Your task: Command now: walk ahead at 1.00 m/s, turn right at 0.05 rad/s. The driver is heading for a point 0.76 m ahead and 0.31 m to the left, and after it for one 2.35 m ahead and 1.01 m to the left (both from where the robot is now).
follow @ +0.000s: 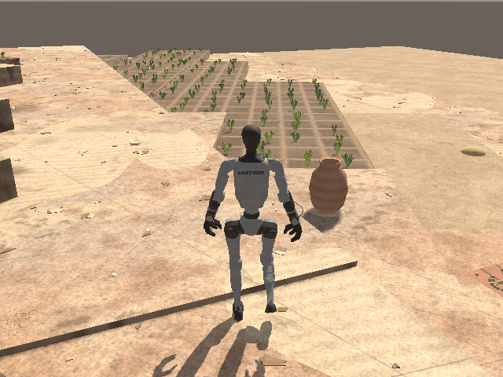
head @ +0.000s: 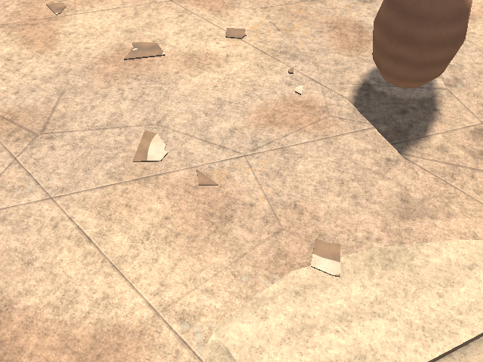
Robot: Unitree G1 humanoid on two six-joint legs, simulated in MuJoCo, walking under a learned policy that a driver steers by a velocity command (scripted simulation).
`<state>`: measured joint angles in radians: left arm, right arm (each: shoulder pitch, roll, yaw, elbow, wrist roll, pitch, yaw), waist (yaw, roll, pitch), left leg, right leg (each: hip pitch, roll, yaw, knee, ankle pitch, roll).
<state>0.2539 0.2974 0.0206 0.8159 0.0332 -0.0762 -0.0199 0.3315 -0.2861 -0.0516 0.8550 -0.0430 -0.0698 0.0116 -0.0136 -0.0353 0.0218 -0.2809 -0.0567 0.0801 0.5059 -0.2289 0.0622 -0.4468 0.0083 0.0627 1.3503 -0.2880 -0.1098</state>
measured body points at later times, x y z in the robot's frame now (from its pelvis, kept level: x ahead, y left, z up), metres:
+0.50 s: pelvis +0.48 -0.01 +0.05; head +0.48 -0.01 +0.50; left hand +0.41 +0.27 -0.07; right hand +0.70 -0.23 -0.04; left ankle +0.47 +0.11 -0.57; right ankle +0.46 -0.13 -0.68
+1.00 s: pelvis +0.90 +0.18 +0.05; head +0.93 +0.20 +0.50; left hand +0.97 +0.51 +0.00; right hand +1.06 -0.06 -0.07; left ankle +0.81 +0.15 -0.68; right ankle +1.16 +0.13 -0.62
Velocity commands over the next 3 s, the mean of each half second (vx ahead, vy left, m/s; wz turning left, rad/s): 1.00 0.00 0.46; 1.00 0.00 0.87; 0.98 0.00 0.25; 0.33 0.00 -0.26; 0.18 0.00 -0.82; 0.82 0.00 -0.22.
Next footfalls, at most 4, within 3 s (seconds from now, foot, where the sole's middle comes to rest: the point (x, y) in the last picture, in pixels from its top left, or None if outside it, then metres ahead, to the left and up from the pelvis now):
0.26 right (299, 357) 0.50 -0.13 -0.72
0.74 left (191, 245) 0.85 0.17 -0.72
1.16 right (162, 145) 1.29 0.31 -0.72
1.60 left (53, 116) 1.45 0.75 -0.72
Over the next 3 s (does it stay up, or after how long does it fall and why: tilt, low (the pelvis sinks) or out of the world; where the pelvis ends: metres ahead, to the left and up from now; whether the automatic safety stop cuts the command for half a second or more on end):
stays up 1.79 0.66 0.05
